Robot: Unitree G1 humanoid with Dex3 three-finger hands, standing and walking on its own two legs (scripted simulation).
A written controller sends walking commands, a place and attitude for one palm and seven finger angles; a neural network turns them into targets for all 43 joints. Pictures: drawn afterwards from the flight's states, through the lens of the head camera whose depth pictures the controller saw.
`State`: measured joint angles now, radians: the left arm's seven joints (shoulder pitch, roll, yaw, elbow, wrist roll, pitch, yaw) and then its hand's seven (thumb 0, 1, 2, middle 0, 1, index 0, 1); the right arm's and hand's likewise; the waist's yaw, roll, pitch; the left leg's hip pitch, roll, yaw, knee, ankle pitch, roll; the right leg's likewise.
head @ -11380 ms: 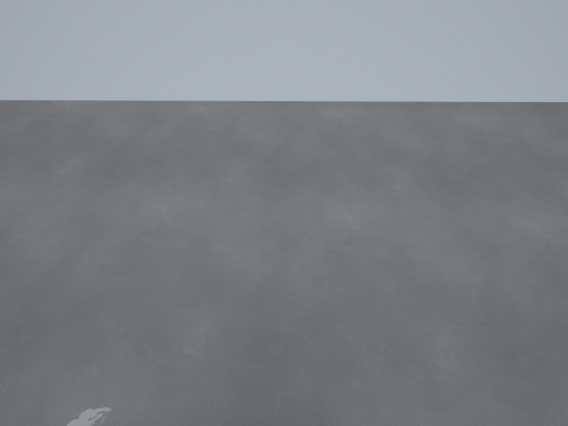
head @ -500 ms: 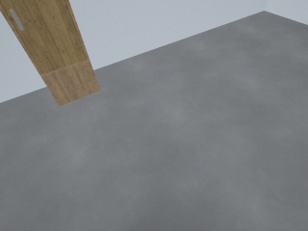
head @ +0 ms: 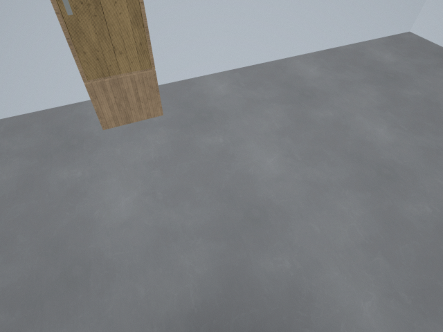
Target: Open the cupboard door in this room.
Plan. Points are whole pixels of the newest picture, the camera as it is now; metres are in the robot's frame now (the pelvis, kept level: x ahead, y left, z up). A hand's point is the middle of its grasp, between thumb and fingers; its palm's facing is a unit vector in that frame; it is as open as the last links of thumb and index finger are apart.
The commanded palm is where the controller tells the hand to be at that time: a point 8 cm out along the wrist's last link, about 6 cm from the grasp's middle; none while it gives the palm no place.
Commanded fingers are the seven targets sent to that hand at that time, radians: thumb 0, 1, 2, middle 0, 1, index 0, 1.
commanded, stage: turn or walk to find it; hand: left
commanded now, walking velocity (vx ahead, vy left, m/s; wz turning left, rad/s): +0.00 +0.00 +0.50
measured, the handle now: out of the picture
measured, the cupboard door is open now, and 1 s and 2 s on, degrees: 0 0 0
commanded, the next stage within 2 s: stand and wait in 0.84 s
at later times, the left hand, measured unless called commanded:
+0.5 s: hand out of the picture +0.04 +0.26 -0.16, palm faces +0.25 -0.94 -0.23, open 7.4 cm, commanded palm none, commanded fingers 0.00 0.90 0.90 -0.20 -0.30 -0.20 -0.30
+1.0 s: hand out of the picture -0.05 +0.14 -0.15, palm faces +0.48 -0.84 -0.26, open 7.4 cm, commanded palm none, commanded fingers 0.00 0.90 0.90 -0.20 -0.30 -0.20 -0.30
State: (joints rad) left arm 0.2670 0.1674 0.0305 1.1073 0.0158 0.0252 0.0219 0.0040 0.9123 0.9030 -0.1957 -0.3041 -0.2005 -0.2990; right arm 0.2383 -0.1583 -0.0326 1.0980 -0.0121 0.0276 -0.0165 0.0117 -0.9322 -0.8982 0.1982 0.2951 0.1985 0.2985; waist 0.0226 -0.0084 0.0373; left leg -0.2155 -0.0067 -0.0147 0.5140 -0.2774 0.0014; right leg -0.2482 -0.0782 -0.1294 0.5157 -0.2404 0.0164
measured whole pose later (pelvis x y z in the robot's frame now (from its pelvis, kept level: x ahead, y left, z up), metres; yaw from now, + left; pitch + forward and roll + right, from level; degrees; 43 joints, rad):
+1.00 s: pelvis +0.05 -0.01 +0.01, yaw +27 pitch -1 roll +2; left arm 0.35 0.13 0.01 1.03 0.02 -0.03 0.02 0.00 0.91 0.90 -0.20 -0.30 -0.20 -0.30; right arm 0.23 -0.26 -0.07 1.01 -0.02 0.06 0.01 0.01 -0.91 -0.90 0.19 0.29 0.19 0.30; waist 0.00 0.04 0.06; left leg -0.54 0.03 -0.02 1.06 -0.30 -0.06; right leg -0.09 -0.07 -0.17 0.41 -0.31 -0.02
